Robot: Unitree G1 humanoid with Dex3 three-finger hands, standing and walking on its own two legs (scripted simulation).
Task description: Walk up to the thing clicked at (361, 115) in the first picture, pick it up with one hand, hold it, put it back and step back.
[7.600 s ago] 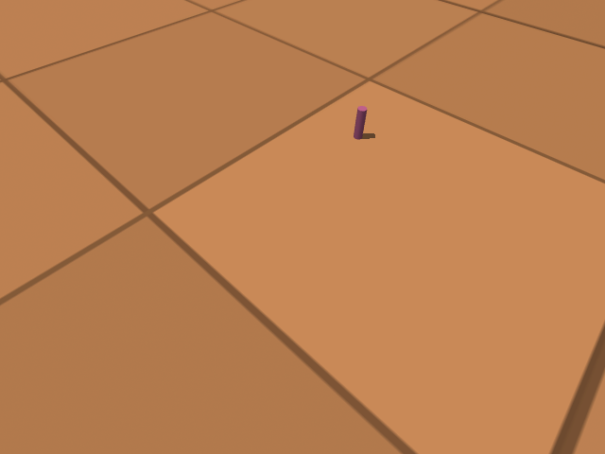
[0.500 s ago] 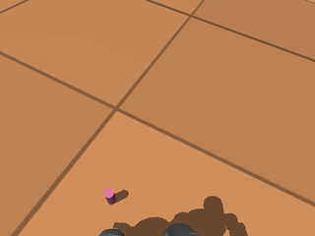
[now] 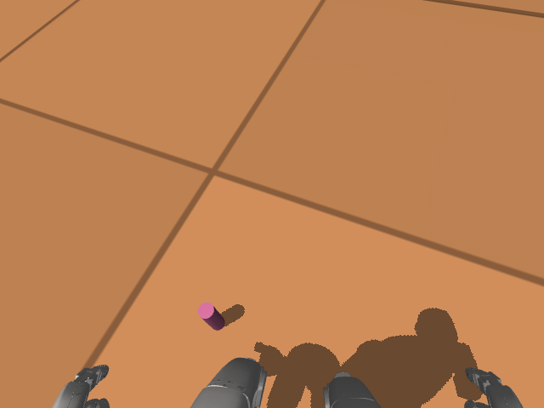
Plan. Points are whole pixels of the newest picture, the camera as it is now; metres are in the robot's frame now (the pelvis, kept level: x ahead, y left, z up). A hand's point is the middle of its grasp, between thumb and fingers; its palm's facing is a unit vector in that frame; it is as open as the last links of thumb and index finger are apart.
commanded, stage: walk up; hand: left
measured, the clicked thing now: (212, 317) +0.37 +0.26 -0.66
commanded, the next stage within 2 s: none
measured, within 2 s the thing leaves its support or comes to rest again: neither
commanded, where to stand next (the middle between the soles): +0.04 +0.02 m, yaw +3 degrees
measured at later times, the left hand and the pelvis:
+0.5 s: hand out of the picture +0.05 +0.33 -0.14, palm faces +0.05 -0.92 -0.38, open 7.4 cm; pelvis +0.00 +0.05 +0.01, yaw +5 degrees
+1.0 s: hand out of the picture +0.09 +0.26 -0.13, palm faces +0.04 -0.93 -0.36, open 7.4 cm; pelvis -0.02 -0.01 +0.00, yaw +5 degrees
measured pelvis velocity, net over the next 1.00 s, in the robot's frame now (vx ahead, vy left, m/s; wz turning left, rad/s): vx -0.02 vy -0.01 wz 0.09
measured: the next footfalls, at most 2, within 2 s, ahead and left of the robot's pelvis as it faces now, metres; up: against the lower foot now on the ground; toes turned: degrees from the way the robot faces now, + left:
left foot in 0.18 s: +0.01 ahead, +0.15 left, +0.00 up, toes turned +7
right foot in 0.56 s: +0.09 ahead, -0.09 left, +0.00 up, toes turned +5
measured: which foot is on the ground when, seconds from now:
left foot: up 0.00-0.16, down 0.18-1.00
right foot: down 0.00-0.20, up 0.22-0.54, down 0.56-1.00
